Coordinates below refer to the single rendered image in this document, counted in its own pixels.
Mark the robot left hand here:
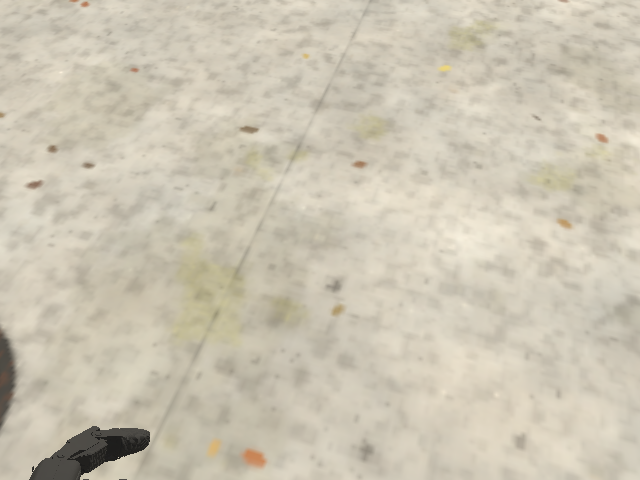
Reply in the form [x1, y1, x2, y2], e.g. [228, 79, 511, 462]
[29, 426, 150, 480]

